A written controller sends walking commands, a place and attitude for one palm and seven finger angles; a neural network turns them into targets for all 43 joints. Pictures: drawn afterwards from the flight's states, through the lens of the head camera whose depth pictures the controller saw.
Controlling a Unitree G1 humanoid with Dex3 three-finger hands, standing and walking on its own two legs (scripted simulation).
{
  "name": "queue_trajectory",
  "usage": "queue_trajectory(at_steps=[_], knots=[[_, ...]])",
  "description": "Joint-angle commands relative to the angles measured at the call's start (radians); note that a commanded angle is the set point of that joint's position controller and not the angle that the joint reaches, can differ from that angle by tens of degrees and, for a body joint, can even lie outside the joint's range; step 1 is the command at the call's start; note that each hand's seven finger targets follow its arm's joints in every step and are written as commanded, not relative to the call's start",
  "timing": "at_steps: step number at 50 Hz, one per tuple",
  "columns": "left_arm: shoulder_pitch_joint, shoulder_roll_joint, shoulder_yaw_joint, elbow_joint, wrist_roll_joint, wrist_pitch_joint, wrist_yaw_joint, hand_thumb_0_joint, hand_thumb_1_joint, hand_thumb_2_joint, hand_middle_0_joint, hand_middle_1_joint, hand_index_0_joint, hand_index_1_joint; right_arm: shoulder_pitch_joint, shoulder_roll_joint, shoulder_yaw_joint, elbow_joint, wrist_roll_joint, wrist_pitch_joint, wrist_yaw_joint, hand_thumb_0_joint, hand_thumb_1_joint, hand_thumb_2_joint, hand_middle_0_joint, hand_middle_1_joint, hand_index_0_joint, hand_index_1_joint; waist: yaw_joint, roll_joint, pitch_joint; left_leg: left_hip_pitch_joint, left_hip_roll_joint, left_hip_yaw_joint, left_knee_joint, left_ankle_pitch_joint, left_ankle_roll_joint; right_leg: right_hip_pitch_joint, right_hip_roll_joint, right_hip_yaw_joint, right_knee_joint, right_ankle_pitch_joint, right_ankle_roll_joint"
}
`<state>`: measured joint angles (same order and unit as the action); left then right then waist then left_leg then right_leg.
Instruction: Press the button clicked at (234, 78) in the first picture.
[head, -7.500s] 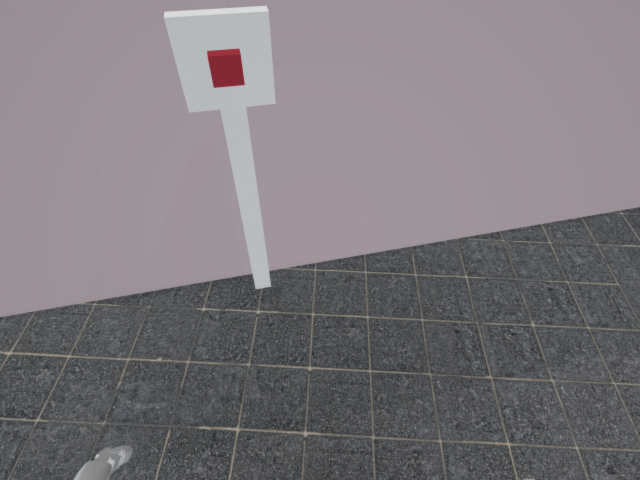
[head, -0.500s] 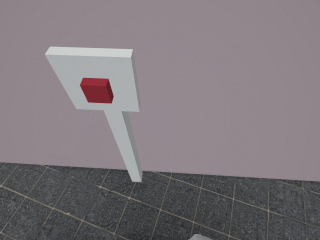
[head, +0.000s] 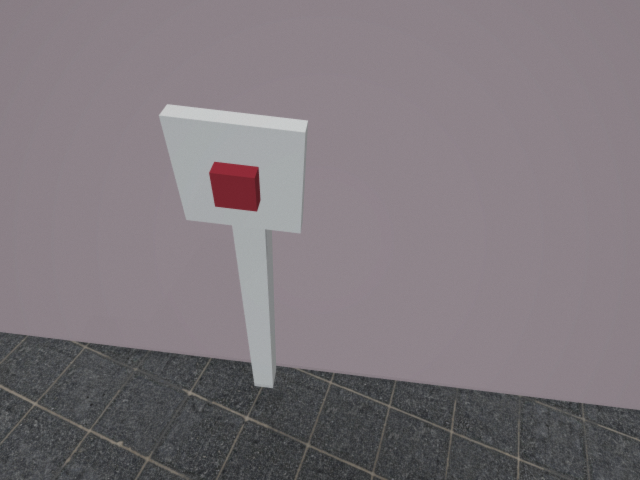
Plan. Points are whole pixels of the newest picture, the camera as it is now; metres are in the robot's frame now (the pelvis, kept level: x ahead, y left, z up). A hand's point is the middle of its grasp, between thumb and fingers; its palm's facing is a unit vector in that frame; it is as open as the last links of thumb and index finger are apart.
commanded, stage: come to a stop and stand still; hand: left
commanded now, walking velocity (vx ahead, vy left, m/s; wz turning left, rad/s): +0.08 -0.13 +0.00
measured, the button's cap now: (236, 185) +0.48 +0.16 +0.10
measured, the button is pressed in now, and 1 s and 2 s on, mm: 0 0 0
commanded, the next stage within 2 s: look again from close up in 0.08 s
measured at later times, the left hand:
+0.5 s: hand out of the picture +0.00 +0.14 -0.18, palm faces +0.01 -0.99 -0.16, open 7.3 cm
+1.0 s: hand (198, 407) +0.19 +0.15 +0.02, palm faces +0.12 -0.99 -0.06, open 6.5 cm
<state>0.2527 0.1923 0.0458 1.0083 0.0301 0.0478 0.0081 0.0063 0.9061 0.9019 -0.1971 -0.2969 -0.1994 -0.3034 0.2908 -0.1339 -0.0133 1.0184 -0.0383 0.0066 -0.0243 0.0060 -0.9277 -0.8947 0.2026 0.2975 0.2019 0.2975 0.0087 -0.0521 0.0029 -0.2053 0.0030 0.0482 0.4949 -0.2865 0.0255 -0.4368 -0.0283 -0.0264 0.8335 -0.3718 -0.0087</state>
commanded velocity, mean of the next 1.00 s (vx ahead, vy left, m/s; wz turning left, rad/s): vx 0.00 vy -0.01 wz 0.00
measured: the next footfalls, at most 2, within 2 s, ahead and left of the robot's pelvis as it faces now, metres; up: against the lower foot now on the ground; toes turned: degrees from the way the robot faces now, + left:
right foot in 0.20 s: +0.02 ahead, -0.11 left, +0.00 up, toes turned -3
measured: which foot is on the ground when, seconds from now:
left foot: down 0.00-1.00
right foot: up 0.00-0.18, down 0.20-1.00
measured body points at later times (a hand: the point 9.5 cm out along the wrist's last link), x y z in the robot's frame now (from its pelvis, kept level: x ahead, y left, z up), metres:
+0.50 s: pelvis +0.00 -0.01 +0.00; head -0.02 -0.01 +0.45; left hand +0.00 +0.19 -0.17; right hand +0.02 -0.24 -0.16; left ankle +0.02 +0.08 -0.74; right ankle -0.02 -0.11 -0.74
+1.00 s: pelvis -0.04 +0.00 -0.03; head -0.04 -0.02 +0.42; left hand +0.18 +0.21 +0.02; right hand +0.10 -0.25 -0.12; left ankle +0.02 +0.08 -0.74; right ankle -0.02 -0.11 -0.74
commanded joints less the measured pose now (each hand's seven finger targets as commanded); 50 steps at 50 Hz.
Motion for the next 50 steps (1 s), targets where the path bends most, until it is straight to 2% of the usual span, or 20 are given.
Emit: queue_trajectory(at_steps=[1, 7, 8, 9, 10, 11, 12, 14, 19, 22, 36, 37, 38, 39, 40, 41, 43, 46, 48, 50], knots=[[0.012, 0.017, -0.002, -0.039, 0.0, -0.037, -0.012, 0.0, 0.9, 0.9, -0.2, -0.3, -0.2, -0.3, 0.021, -0.143, -0.022, -0.039, 0.006, -0.037, -0.01, 0.0, -0.9, -0.9, 0.2, 0.3, 0.2, 0.3, -0.005, 0.165, 0.087, -0.055, 0.224, -0.222, -0.314, -0.051, 0.128, -0.034, -0.002, 0.0, 0.087, 0.008, 0.001], [0.025, -0.014, -0.019, -0.016, -0.016, -0.06, -0.001, 0.0, 0.9, 0.9, -0.2, -0.3, -0.2, -0.3, 0.124, -0.145, -0.021, 0.024, 0.006, -0.033, -0.017, 0.0, -0.9, -0.9, 0.2, 0.3, 0.2, 0.3, -0.027, 0.156, 0.031, 0.065, 0.235, -0.21, -0.177, 0.294, 0.135, 0.115, 0.009, -0.025, -0.284, -0.05, 0.004], [0.069, -0.014, -0.019, 0.008, -0.017, -0.067, 0.001, 0.0, 0.9, 0.9, -0.2, -0.3, -0.2, -0.3, 0.123, -0.142, -0.019, 0.032, 0.012, -0.033, -0.019, 0.0, -0.9, -0.9, 0.2, 0.3, 0.2, 0.3, -0.007, 0.131, -0.004, 0.056, 0.207, -0.178, -0.12, 0.324, 0.105, 0.21, 0.011, -0.027, -0.412, 0.067, 0.005], [0.208, 0.057, -0.021, 0.094, -0.007, -0.089, 0.052, 0.0, 0.9, 0.9, -0.2, -0.3, -0.2, -0.3, -0.069, -0.181, -0.025, -0.02, 0.039, -0.045, -0.003, 0.0, -0.9, -0.9, 0.2, 0.3, 0.2, 0.3, 0.083, 0.053, 0.086, -0.077, 0.159, -0.05, 0.12, 0.237, 0.016, 0.195, -0.083, 0.112, -0.515, 0.339, 0.012], [0.22, 0.117, -0.011, 0.089, -0.003, -0.101, 0.049, 0.0, 0.9, 0.9, -0.2, -0.3, -0.2, -0.3, -0.039, -0.103, -0.006, -0.063, 0.035, -0.045, 0.008, 0.0, -0.9, -0.9, 0.2, 0.3, 0.2, 0.3, 0.034, -0.107, 0.039, -0.171, 0.039, 0.007, 0.236, 0.075, -0.026, 0.319, -0.184, 0.22, -0.514, 0.769, -0.009], [0.192, 0.092, -0.029, 0.076, -0.012, -0.109, 0.044, 0.0, 0.9, 0.9, -0.2, -0.3, -0.2, -0.3, 0.02, -0.049, 0.005, -0.052, 0.023, -0.039, 0.006, 0.0, -0.9, -0.9, 0.2, 0.3, 0.2, 0.3, -0.004, -0.115, -0.035, -0.198, 0.03, -0.018, 0.263, -0.153, -0.019, 0.388, -0.245, 0.198, -0.434, 0.984, -0.057], [0.166, 0.101, -0.035, 0.051, -0.004, -0.113, 0.04, 0.0, 0.9, 0.9, -0.2, -0.3, -0.2, -0.3, 0.064, -0.035, 0.001, -0.049, 0.027, -0.038, 0.007, 0.0, -0.9, -0.9, 0.2, 0.3, 0.2, 0.3, -0.019, -0.051, -0.129, -0.188, 0.007, -0.001, 0.212, -0.172, -0.029, 0.466, -0.234, 0.159, -0.397, 1.009, -0.103], [0.153, 0.074, -0.024, 0.063, -0.015, -0.114, 0.055, 0.0, 0.9, 0.9, -0.2, -0.3, -0.2, -0.3, 0.046, -0.064, -0.001, -0.017, 0.03, -0.033, 0.005, 0.0, -0.9, -0.9, 0.2, 0.3, 0.2, 0.3, -0.012, -0.197, -0.186, -0.175, 0.018, -0.015, 0.212, -0.119, -0.021, 0.531, -0.186, 0.144, -0.362, 1.076, -0.115], [0.1, 0.04, -0.039, 0.052, -0.021, -0.076, 0.051, 0.0, 0.9, 0.9, -0.2, -0.3, -0.2, -0.3, 0.083, -0.066, 0.002, 0.032, 0.024, -0.031, -0.006, 0.0, -0.9, -0.9, 0.2, 0.3, 0.2, 0.3, -0.036, 0.114, 0.009, 0.038, 0.081, -0.074, -0.031, 0.183, -0.004, 0.192, -0.084, 0.102, -0.373, 0.356, -0.06], [0.133, 0.021, -0.043, 0.059, -0.01, -0.064, 0.049, 0.0, 0.9, 0.9, -0.2, -0.3, -0.2, -0.3, 0.048, -0.089, 0.004, 0.028, 0.023, -0.025, -0.006, 0.0, -0.9, -0.9, 0.2, 0.3, 0.2, 0.3, -0.009, 0.149, 0.146, -0.1, 0.127, -0.147, -0.088, 0.12, 0.036, 0.169, -0.038, 0.076, -0.427, 0.118, -0.04], [0.171, 0.023, -0.05, 0.062, -0.013, -0.074, 0.034, 0.0, 0.9, 0.9, -0.2, -0.3, -0.2, -0.3, 0.056, -0.108, 0.012, 0.035, 0.025, -0.029, -0.006, 0.0, -0.9, -0.9, 0.2, 0.3, 0.2, 0.3, -0.011, 0.062, 0.103, -0.079, 0.098, -0.147, -0.168, -0.014, 0.025, 0.196, -0.058, 0.095, -0.481, 0.104, -0.042], [0.235, 0.056, -0.049, 0.083, 0.001, -0.098, 0.071, 0.0, 0.9, 0.9, -0.2, -0.3, -0.2, -0.3, -0.062, -0.13, 0.016, -0.035, 0.031, -0.038, 0.001, 0.0, -0.9, -0.9, 0.2, 0.3, 0.2, 0.3, 0.044, 0.006, 0.192, -0.142, 0.082, -0.072, 0.059, 0.108, -0.01, 0.146, -0.114, 0.165, -0.509, 0.5, -0.009], [-0.479, 0.25, 0.021, -1.525, -0.242, -0.301, 0.06, 0.0, 0.9, 0.9, -0.228, -0.33, -0.228, -0.33, -0.016, -0.311, -0.022, -0.401, 0.08, -0.181, -0.05, 0.0, -0.9, -0.9, 0.2, 0.3, 0.2, 0.3, -0.147, 0.24, -0.368, 0.229, 0.002, -0.064, -0.076, 0.184, 0.011, 0.244, -0.017, 0.044, -0.385, 0.328, -0.018], [-0.159, 0.209, 0.039, -1.324, -0.157, -0.242, 0.115, 0.0, 0.9, 0.9, -0.255, -0.36, -0.255, -0.36, -0.111, -0.211, 0.03, -0.322, 0.082, -0.278, -0.076, 0.0, -0.9, -0.9, 0.2, 0.3, 0.2, 0.3, -0.032, 0.367, -0.324, 0.21, 0.037, -0.055, -0.112, 0.143, 0.002, 0.2, 0.031, -0.016, -0.318, 0.155, -0.047], [-0.124, 0.133, -0.009, -1.234, -0.166, -0.194, 0.168, 0.0, 0.9, 0.9, -0.282, -0.39, -0.282, -0.39, -0.108, -0.228, 0.006, -0.267, 0.082, -0.305, -0.081, 0.0, -0.9, -0.9, 0.2, 0.3, 0.2, 0.3, -0.065, 0.306, -0.255, 0.08, 0.055, -0.088, -0.13, -0.015, -0.025, 0.152, 0.03, -0.044, -0.301, 0.065, -0.036], [0.197, -0.081, -0.125, -0.973, -0.163, -0.088, 0.159, 0.0, 0.9, 0.9, -0.31, -0.42, -0.31, -0.42, -0.077, -0.172, 0.007, -0.263, 0.106, -0.301, -0.057, 0.0, -0.9, -0.9, 0.2, 0.3, 0.2, 0.3, -0.056, 0.207, -0.099, -0.006, 0.059, -0.13, -0.15, -0.11, -0.015, 0.069, 0.031, -0.066, -0.287, 0.037, -0.033], [0.102, -0.084, -0.184, -1.216, -0.213, -0.146, 0.124, 0.0, 0.9, 0.9, -0.365, -0.48, -0.365, -0.48, -0.103, -0.232, 0.004, -0.369, 0.116, -0.328, -0.065, 0.0, -0.9, -0.9, 0.2, 0.3, 0.2, 0.3, -0.067, 0.139, -0.018, -0.086, 0.044, -0.15, -0.101, -0.2, -0.009, 0.042, 0.028, -0.066, -0.304, -0.018, -0.02], [0.09, -0.083, -0.144, -1.026, -0.188, -0.265, 0.075, 0.0, 0.9, 0.9, -0.447, -0.57, -0.447, -0.57, -0.105, -0.253, -0.017, -0.416, 0.072, -0.339, -0.054, 0.0, -0.9, -0.9, 0.2, 0.3, 0.2, 0.3, -0.098, -0.165, 0.061, -0.244, 0.003, -0.15, 0.065, -0.216, -0.013, -0.158, 0.041, -0.07, -0.261, -0.169, -0.005], [0.27, -0.096, -0.085, -0.876, -0.219, -0.387, -0.027, 0.0, 0.9, 0.9, -0.502, -0.63, -0.502, -0.63, -0.138, -0.25, -0.042, -0.462, 0.054, -0.335, -0.031, 0.0, -0.9, -0.9, 0.2, 0.3, 0.2, 0.3, -0.023, -0.296, 0.029, -0.385, -0.005, -0.108, 0.186, -0.19, -0.027, -0.25, 0.039, -0.067, -0.185, -0.274, -0.007], [0.431, 0.005, 0.042, -0.837, -0.25, -0.496, -0.154, 0.0, 0.9, 0.9, -0.558, -0.69, -0.558, -0.69, -0.163, -0.254, -0.068, -0.523, 0.052, -0.315, 0.012, 0.0, -0.9, -0.9, 0.2, 0.3, 0.2, 0.3, 0.047, -0.249, -0.046, -0.437, -0.025, -0.064, 0.257, -0.129, -0.041, -0.2, 0.03, -0.018, -0.155, -0.266, -0.025]])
